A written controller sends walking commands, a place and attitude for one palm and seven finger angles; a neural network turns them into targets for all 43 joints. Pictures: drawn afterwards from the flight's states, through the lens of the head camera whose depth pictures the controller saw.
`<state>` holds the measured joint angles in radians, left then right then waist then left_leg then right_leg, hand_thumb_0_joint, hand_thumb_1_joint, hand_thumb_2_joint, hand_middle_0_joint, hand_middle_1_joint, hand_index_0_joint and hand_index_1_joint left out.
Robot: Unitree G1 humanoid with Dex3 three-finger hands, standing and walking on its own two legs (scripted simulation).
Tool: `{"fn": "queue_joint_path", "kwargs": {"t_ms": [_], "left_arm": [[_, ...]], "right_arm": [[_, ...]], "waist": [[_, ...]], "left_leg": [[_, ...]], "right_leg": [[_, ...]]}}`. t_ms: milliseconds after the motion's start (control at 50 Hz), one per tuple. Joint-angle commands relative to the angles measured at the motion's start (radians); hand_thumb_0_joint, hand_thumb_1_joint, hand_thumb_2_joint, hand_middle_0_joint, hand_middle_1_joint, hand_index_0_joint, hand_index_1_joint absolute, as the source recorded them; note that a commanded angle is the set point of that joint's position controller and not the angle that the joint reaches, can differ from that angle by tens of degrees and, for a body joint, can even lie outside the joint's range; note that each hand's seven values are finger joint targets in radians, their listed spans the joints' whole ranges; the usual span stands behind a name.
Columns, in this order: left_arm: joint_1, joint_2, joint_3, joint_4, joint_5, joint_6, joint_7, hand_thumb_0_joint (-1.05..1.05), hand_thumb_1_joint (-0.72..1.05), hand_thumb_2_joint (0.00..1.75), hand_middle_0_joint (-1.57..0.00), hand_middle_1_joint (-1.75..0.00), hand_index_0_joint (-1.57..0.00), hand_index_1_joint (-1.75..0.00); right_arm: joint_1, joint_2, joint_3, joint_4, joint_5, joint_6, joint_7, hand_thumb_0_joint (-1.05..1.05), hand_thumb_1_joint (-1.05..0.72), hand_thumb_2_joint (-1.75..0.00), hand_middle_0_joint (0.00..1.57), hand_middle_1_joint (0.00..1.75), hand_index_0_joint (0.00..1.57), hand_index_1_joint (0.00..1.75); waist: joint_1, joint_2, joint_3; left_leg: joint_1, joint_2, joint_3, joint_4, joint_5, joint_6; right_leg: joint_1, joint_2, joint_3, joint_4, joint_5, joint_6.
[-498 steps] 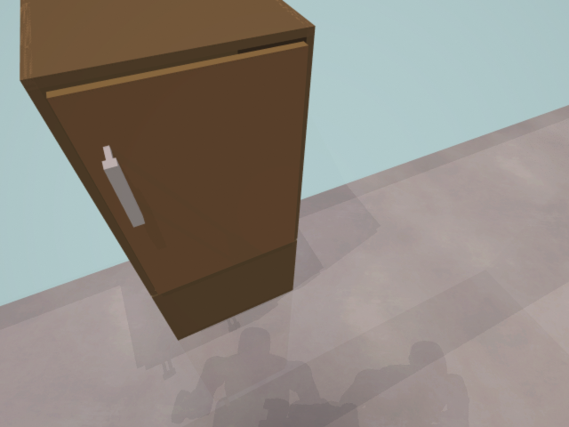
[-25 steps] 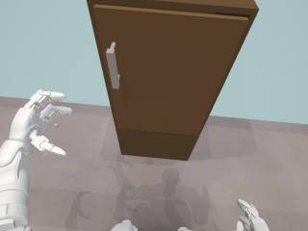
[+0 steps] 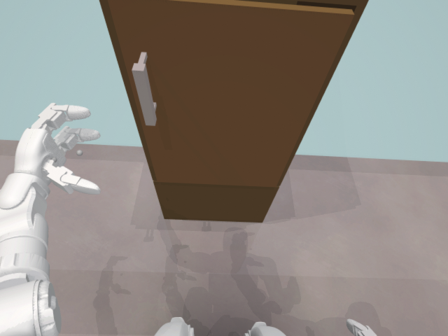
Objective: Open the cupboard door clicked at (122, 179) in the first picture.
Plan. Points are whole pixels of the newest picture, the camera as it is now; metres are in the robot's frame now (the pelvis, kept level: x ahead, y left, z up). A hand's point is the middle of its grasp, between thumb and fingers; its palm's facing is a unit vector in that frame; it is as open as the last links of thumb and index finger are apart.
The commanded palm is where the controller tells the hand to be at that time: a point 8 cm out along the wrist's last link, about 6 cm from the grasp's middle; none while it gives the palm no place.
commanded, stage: move the hooked fingers beside the handle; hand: left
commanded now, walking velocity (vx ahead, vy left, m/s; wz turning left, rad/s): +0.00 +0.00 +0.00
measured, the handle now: (147, 90) +0.57 +0.17 +0.07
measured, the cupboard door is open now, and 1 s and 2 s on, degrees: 0 0 0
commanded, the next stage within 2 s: slide the fingers in behind the handle in 1.68 s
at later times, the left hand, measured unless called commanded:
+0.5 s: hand (105, 119) +0.48 +0.23 +0.08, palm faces -0.03 -1.00 -0.02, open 14.0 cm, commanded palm +0.47 +0.27 +0.07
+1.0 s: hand (115, 105) +0.52 +0.22 +0.08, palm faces -0.03 -1.00 -0.03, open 14.0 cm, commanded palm +0.50 +0.26 +0.07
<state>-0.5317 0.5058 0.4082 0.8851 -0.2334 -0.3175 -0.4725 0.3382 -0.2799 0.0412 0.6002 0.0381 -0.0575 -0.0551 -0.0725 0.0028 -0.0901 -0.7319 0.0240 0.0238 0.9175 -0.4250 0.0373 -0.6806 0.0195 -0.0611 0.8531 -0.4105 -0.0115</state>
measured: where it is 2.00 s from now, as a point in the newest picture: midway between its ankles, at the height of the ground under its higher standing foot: outside the picture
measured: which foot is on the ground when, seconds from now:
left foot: down 0.00-1.00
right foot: down 0.00-1.00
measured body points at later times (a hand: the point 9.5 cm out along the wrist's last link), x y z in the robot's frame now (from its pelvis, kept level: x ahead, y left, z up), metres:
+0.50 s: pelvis +0.00 +0.01 -0.01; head +0.11 +0.03 +0.42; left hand +0.48 +0.29 +0.08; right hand +0.02 -0.26 -0.12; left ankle +0.01 +0.09 -0.69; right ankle +0.00 -0.12 -0.69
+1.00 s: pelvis +0.00 +0.00 -0.01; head +0.14 +0.02 +0.42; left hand +0.52 +0.27 +0.08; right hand -0.03 -0.27 -0.11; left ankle +0.01 +0.09 -0.69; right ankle +0.00 -0.12 -0.69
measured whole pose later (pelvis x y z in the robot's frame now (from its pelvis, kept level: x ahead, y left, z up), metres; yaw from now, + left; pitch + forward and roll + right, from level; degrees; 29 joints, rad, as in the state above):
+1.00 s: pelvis +0.00 +0.00 -0.01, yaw -2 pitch +22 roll -4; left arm -0.94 0.67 0.45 1.23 -0.09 -0.34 -0.39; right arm 0.44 -0.29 0.05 0.60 0.00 0.10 -0.02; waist -0.19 0.02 -0.10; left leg -0.92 0.06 0.03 0.99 -0.45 0.03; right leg -0.86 0.05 -0.06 0.91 -0.42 -0.02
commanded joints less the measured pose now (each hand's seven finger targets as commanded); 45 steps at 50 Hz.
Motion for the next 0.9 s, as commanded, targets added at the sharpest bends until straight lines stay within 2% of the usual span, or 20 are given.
{"fn": "queue_joint_path", "kwargs": {"t_ms": [0, 40, 60, 120, 140, 220, 240, 260, 280, 320, 340, 400, 440, 460, 540, 620, 700, 740, 820, 880], "left_arm": [[-0.428, 0.272, 0.04, -0.142, -0.013, -0.077, -0.004, 0.0, -0.5, 0.3, -0.3, -1.2, -0.3, -1.2], [-0.484, 0.282, 0.036, -0.116, -0.008, -0.084, -0.007, 0.0, -0.5, 0.3, -0.3, -1.2, -0.3, -1.2], [-0.498, 0.26, 0.022, -0.097, -0.006, -0.084, -0.006, 0.0, -0.5, 0.3, -0.3, -1.2, -0.3, -1.2], [-0.537, 0.275, 0.026, -0.032, 0.002, -0.083, 0.004, 0.0, -0.5, 0.3, -0.3, -1.2, -0.3, -1.2], [-0.564, 0.314, 0.052, -0.039, 0.012, -0.089, 0.009, 0.0, -0.5, 0.3, -0.3, -1.2, -0.3, -1.2], [-0.603, 0.297, 0.033, -0.036, 0.031, -0.105, 0.029, 0.0, -0.5, 0.3, -0.3, -1.2, -0.3, -1.2], [-0.613, 0.322, 0.049, -0.038, 0.041, -0.11, 0.037, 0.0, -0.5, 0.3, -0.3, -1.2, -0.3, -1.2], [-0.637, 0.298, 0.027, -0.044, 0.043, -0.113, 0.042, 0.0, -0.5, 0.3, -0.3, -1.2, -0.3, -1.2], [-0.635, 0.305, 0.038, -0.021, 0.044, -0.111, 0.05, 0.0, -0.5, 0.3, -0.3, -1.2, -0.3, -1.2], [-0.683, 0.3, 0.028, 0.02, 0.046, -0.106, 0.059, 0.0, -0.5, 0.3, -0.3, -1.2, -0.3, -1.2], [-0.684, 0.343, 0.059, 0.053, 0.054, -0.099, 0.064, 0.0, -0.5, 0.3, -0.3, -1.2, -0.3, -1.2], [-0.711, 0.366, 0.063, 0.053, 0.079, -0.099, 0.079, 0.0, -0.5, 0.3, -0.3, -1.2, -0.3, -1.2], [-0.726, 0.371, 0.064, 0.011, 0.089, -0.115, 0.086, 0.0, -0.5, 0.3, -0.3, -1.2, -0.3, -1.2], [-0.723, 0.346, 0.045, 0.01, 0.091, -0.119, 0.088, 0.0, -0.5, 0.3, -0.3, -1.2, -0.3, -1.2], [-0.774, 0.318, 0.027, 0.075, 0.087, -0.106, 0.096, 0.0, -0.5, 0.3, -0.3, -1.2, -0.3, -1.2], [-0.76, 0.38, 0.07, 0.13, 0.102, -0.084, 0.11, 0.0, -0.5, 0.3, -0.3, -1.2, -0.3, -1.2], [-0.855, 0.432, 0.064, 0.158, 0.142, -0.089, 0.131, 0.0, -0.5, 0.3, -0.3, -1.2, -0.3, -1.2], [-0.923, 0.45, 0.073, 0.119, 0.146, -0.11, 0.137, 0.0, -0.5, 0.3, -0.3, -1.2, -0.3, -1.2], [-0.853, 0.47, 0.104, 0.126, 0.132, -0.124, 0.117, 0.0, -0.5, 0.3, -0.3, -1.2, -0.3, -1.2], [-0.77, 0.429, 0.075, 0.165, 0.131, -0.087, 0.088, 0.0, -0.5, 0.3, -0.3, -1.2, -0.3, -1.2]], "right_arm": [[0.077, -0.168, -0.069, -0.083, 0.002, -0.023, -0.014, 0.0, -0.9, -0.9, 0.2, 0.3, 0.2, 0.3], [0.089, -0.173, -0.068, -0.076, 0.001, -0.015, -0.012, 0.0, -0.9, -0.9, 0.2, 0.3, 0.2, 0.3], [0.093, -0.171, -0.069, -0.073, -0.001, -0.01, -0.011, 0.0, -0.9, -0.9, 0.2, 0.3, 0.2, 0.3], [0.109, -0.179, -0.069, -0.065, -0.004, 0.003, -0.01, 0.0, -0.9, -0.9, 0.2, 0.3, 0.2, 0.3], [0.115, -0.182, -0.071, -0.063, -0.007, 0.007, -0.01, 0.0, -0.9, -0.9, 0.2, 0.3, 0.2, 0.3], [0.136, -0.178, -0.072, -0.061, -0.013, 0.025, -0.001, 0.0, -0.9, -0.9, 0.2, 0.3, 0.2, 0.3], [0.145, -0.182, -0.074, -0.056, -0.015, 0.031, 0.0, 0.0, -0.9, -0.9, 0.2, 0.3, 0.2, 0.3], [0.145, -0.178, -0.075, -0.052, -0.016, 0.035, 0.002, 0.0, -0.9, -0.9, 0.2, 0.3, 0.2, 0.3], [0.15, -0.18, -0.073, -0.051, -0.018, 0.039, 0.004, 0.0, -0.9, -0.9, 0.2, 0.3, 0.2, 0.3], [0.159, -0.182, -0.069, -0.041, -0.018, 0.048, 0.003, 0.0, -0.9, -0.9, 0.2, 0.3, 0.2, 0.3], [0.166, -0.189, -0.071, -0.041, -0.017, 0.053, 0.002, 0.0, -0.9, -0.9, 0.2, 0.3, 0.2, 0.3], [0.183, -0.188, -0.069, -0.041, -0.021, 0.063, 0.002, 0.0, -0.9, -0.9, 0.2, 0.3, 0.2, 0.3], [0.193, -0.183, -0.07, -0.041, -0.027, 0.071, 0.008, 0.0, -0.9, -0.9, 0.2, 0.3, 0.2, 0.3], [0.198, -0.181, -0.071, -0.039, -0.029, 0.075, 0.012, 0.0, -0.9, -0.9, 0.2, 0.3, 0.2, 0.3], [0.215, -0.187, -0.073, -0.025, -0.029, 0.091, 0.015, 0.0, -0.9, -0.9, 0.2, 0.3, 0.2, 0.3], [0.235, -0.192, -0.069, -0.03, -0.031, 0.105, 0.014, 0.0, -0.9, -0.9, 0.2, 0.3, 0.2, 0.3], [0.24, -0.191, -0.059, -0.032, -0.033, 0.113, 0.015, 0.0, -0.9, -0.9, 0.2, 0.3, 0.2, 0.3], [0.25, -0.194, -0.061, -0.031, -0.039, 0.113, 0.013, 0.0, -0.9, -0.9, 0.2, 0.3, 0.2, 0.3], [0.264, -0.193, -0.059, -0.038, -0.045, 0.116, 0.019, 0.0, -0.9, -0.9, 0.2, 0.3, 0.2, 0.3], [0.266, -0.192, -0.062, -0.042, -0.039, 0.132, 0.023, 0.0, -0.9, -0.9, 0.2, 0.3, 0.2, 0.3]], "waist": [[-0.023, 0.12, -0.341], [-0.028, 0.126, -0.352], [-0.034, 0.132, -0.354], [-0.044, 0.077, -0.341], [-0.038, 0.101, -0.376], [-0.044, 0.15, -0.414], [-0.043, 0.141, -0.44], [-0.052, 0.175, -0.444], [-0.049, 0.153, -0.435], [-0.07, 0.12, -0.399], [-0.069, 0.098, -0.398], [-0.067, 0.139, -0.436], [-0.059, 0.208, -0.492], [-0.063, 0.21, -0.5], [-0.1, 0.14, -0.443], [-0.091, 0.123, -0.432], [-0.122, 0.125, -0.38], [-0.133, 0.161, -0.445], [-0.102, 0.203, -0.54], [-0.098, 0.174, -0.519]], "left_leg": [[0.266, -0.004, -0.065, -0.105, 0.35, -0.013], [0.276, 0.0, -0.077, -0.098, 0.363, -0.015], [0.287, -0.001, -0.078, -0.096, 0.366, -0.016], [0.248, 0.001, -0.082, -0.088, 0.343, -0.01], [0.254, 0.002, -0.081, -0.084, 0.349, -0.012], [0.307, 0.008, -0.096, -0.068, 0.422, -0.019], [0.321, 0.012, -0.102, -0.064, 0.445, -0.022], [0.338, 0.013, -0.1, -0.061, 0.442, -0.024], [0.322, 0.013, -0.104, -0.063, 0.418, -0.025], [0.279, 0.012, -0.102, -0.059, 0.393, -0.017], [0.25, 0.011, -0.096, -0.058, 0.366, -0.014], [0.261, 0.01, -0.099, -0.054, 0.399, -0.016], [0.329, 0.016, -0.103, -0.039, 0.489, -0.025], [0.352, 0.019, -0.109, -0.037, 0.511, -0.029], [0.299, 0.022, -0.107, -0.035, 0.462, -0.019], [0.233, 0.013, -0.088, -0.031, 0.432, -0.009], [0.153, 0.009, -0.082, -0.024, 0.343, -0.001], [0.198, 0.012, -0.09, -0.011, 0.365, -0.003], [0.239, 0.01, -0.087, 0.001, 0.453, -0.008], [0.223, 0.012, -0.076, -0.004, 0.469, -0.006]], "right_leg": [[0.064, 0.02, 0.031, -0.075, 0.287, -0.014], [0.038, 0.022, 0.027, -0.065, 0.279, -0.018], [0.024, 0.022, 0.025, -0.064, 0.275, -0.017], [0.013, 0.024, 0.024, -0.059, 0.26, -0.016], [0.021, 0.023, 0.028, -0.052, 0.266, -0.013], [-0.024, 0.026, 0.02, -0.036, 0.275, -0.017], [-0.03, 0.027, 0.02, -0.032, 0.279, -0.015], [-0.048, 0.027, 0.021, -0.034, 0.272, -0.013], [-0.048, 0.028, 0.017, -0.034, 0.258, -0.014], [-0.051, 0.031, 0.018, -0.035, 0.253, -0.014], [-0.038, 0.031, 0.023, -0.037, 0.251, -0.01], [-0.037, 0.029, 0.023, -0.026, 0.27, -0.011], [-0.055, 0.032, 0.023, -0.016, 0.296, -0.014], [-0.069, 0.033, 0.019, -0.017, 0.294, -0.014], [-0.084, 0.04, 0.017, -0.027, 0.286, -0.008], [-0.042, 0.038, 0.026, -0.026, 0.311, -0.009], [-0.054, 0.037, 0.04, -0.032, 0.268, -0.002], [-0.069, 0.038, 0.041, -0.023, 0.273, -0.003], [-0.015, 0.044, 0.042, -0.007, 0.342, -0.011], [-0.005, 0.044, 0.037, -0.016, 0.371, -0.004]]}}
